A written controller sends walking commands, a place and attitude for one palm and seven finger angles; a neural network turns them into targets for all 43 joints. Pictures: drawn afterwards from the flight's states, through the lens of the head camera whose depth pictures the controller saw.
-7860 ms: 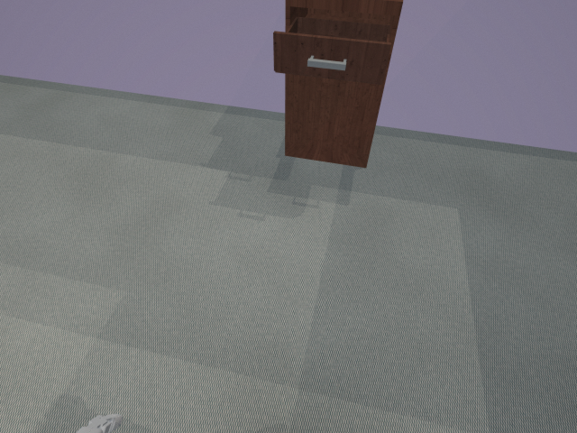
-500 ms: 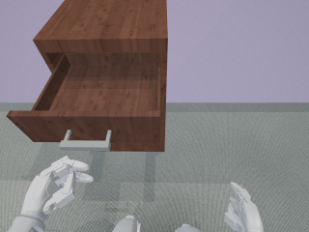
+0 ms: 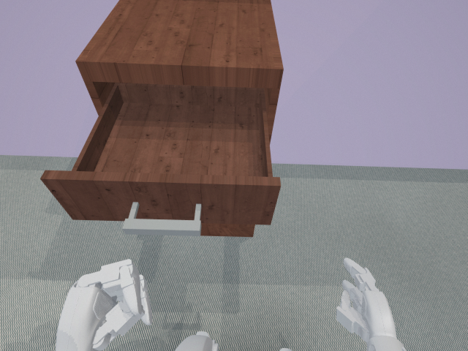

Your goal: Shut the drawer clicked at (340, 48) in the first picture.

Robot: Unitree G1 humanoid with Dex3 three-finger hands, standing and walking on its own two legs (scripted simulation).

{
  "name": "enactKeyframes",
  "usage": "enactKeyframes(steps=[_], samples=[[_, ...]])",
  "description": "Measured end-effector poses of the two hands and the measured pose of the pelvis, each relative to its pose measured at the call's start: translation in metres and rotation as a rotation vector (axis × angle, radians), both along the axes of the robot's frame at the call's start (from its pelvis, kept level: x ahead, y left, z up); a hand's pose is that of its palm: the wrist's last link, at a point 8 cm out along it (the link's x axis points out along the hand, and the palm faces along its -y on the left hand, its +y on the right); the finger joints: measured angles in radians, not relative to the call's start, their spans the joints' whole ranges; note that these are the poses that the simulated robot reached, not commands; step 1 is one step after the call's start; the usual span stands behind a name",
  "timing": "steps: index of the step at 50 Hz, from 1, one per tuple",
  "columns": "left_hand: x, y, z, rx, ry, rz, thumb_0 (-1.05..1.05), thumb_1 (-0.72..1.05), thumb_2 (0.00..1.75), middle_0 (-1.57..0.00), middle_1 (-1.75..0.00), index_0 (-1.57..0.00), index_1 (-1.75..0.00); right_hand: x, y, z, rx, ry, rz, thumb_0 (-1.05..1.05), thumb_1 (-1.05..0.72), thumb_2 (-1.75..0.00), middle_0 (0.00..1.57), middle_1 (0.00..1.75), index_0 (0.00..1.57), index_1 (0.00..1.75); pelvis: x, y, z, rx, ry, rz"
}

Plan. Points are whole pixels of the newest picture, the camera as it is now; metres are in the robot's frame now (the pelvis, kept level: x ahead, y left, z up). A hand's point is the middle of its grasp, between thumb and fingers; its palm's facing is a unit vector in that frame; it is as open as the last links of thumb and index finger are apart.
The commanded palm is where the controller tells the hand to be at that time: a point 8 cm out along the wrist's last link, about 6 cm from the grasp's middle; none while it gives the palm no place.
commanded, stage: raise the hand and make a fist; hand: left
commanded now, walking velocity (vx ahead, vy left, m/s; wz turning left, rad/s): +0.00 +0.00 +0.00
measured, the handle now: (164, 217) +0.35 +0.16 +0.01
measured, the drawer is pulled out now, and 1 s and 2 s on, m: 0.29 0.29 0.29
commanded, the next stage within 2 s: bring the fist close to the handle in 0.68 s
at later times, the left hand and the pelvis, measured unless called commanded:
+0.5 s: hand (158, 312) +0.16 +0.11 +0.10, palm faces +0.03 -1.00 +0.01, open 3.3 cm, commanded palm +0.12 +0.16 +0.10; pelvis +0.00 +0.01 +0.00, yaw -1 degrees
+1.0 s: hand (161, 303) +0.18 +0.12 +0.08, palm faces +0.08 -1.00 -0.05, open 3.3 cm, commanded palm +0.14 +0.17 +0.08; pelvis +0.02 -0.04 +0.00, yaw +1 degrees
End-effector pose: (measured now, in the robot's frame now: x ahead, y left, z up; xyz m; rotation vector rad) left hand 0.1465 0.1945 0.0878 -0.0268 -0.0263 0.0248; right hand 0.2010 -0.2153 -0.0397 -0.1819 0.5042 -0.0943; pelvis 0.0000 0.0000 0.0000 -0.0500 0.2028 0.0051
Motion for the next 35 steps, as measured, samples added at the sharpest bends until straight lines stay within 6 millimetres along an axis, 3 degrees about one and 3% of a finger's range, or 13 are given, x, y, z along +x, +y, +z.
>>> enactKeyframes(steps=[6,12,18,24,35], samples=[[-0.008,-0.007,0.001,-0.020,0.074,0.007,0.02,0.90,0.90,-1.34,-1.54,-1.34,-1.54,0.000,0.029,0.010,0.035,-0.013,0.057,0.01,-0.90,-0.90,0.20,0.30,0.20,0.30,-0.001,0.011,0.002,-0.007,-0.025,0.001],[-0.013,-0.012,0.009,-0.003,0.061,0.002,0.02,0.90,0.90,-1.38,-1.59,-1.38,-1.58,-0.010,0.035,0.006,0.024,0.016,0.084,0.01,-0.90,-0.90,0.20,0.30,0.20,0.30,-0.003,0.016,0.000,-0.009,-0.032,0.000],[-0.007,-0.013,0.022,0.014,0.014,0.022,0.02,0.90,0.90,-1.39,-1.60,-1.39,-1.60,-0.024,0.025,-0.003,0.026,0.068,0.057,0.01,-0.90,-0.90,0.20,0.30,0.20,0.30,-0.001,0.015,-0.001,-0.008,-0.033,-0.004],[-0.004,-0.026,0.010,0.015,0.098,0.001,0.02,0.90,0.90,-1.40,-1.60,-1.39,-1.60,-0.034,0.007,-0.008,0.021,0.110,0.009,0.01,-0.90,-0.90,0.20,0.30,0.20,0.30,0.004,0.007,0.001,0.003,-0.025,-0.010],[-0.002,-0.030,0.019,0.057,0.056,0.059,0.02,0.90,0.90,-1.40,-1.60,-1.39,-1.60,-0.018,-0.022,-0.010,0.022,0.102,-0.012,0.01,-0.90,-0.90,0.20,0.30,0.20,0.30,0.014,-0.016,0.001,0.016,-0.010,-0.008]])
